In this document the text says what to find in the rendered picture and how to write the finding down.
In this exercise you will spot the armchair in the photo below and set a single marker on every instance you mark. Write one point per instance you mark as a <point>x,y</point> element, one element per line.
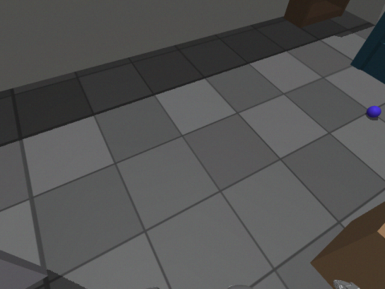
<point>371,56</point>

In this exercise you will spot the bookshelf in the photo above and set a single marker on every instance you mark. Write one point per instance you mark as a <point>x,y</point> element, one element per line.
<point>306,12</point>

